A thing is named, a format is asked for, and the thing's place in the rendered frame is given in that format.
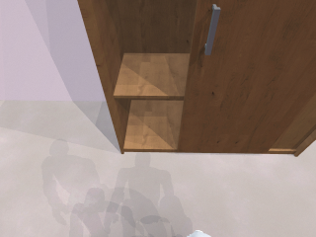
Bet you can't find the wardrobe door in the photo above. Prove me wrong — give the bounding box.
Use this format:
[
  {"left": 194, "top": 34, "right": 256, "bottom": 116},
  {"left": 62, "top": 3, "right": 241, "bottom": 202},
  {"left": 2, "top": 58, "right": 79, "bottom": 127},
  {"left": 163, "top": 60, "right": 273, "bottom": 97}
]
[
  {"left": 271, "top": 93, "right": 316, "bottom": 149},
  {"left": 177, "top": 0, "right": 316, "bottom": 153}
]

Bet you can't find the handle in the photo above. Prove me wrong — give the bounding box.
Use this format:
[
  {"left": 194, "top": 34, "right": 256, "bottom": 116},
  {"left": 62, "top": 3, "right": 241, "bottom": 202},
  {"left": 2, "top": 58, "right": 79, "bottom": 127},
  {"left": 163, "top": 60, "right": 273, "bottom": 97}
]
[{"left": 204, "top": 4, "right": 221, "bottom": 55}]

